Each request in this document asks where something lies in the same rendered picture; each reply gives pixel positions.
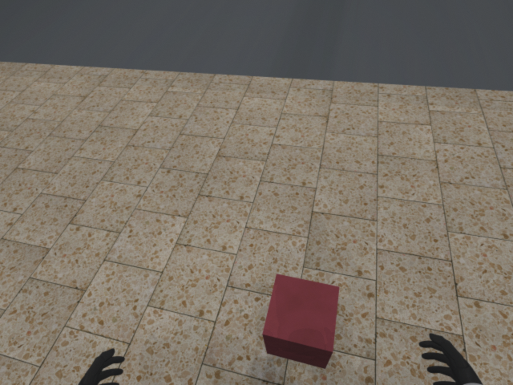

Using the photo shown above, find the left robot hand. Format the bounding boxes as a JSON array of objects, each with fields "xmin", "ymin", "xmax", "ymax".
[{"xmin": 78, "ymin": 348, "xmax": 125, "ymax": 385}]

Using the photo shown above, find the right robot hand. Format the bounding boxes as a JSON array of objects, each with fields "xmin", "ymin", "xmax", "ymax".
[{"xmin": 419, "ymin": 333, "xmax": 483, "ymax": 385}]

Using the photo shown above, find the carton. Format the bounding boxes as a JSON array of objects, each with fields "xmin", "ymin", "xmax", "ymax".
[{"xmin": 262, "ymin": 274, "xmax": 339, "ymax": 369}]

